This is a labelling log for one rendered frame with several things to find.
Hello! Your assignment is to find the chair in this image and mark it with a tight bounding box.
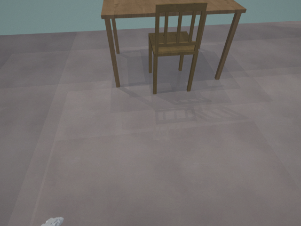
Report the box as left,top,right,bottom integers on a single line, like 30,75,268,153
149,2,207,94

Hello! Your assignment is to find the table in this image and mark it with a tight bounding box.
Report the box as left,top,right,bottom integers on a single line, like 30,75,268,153
101,0,246,88

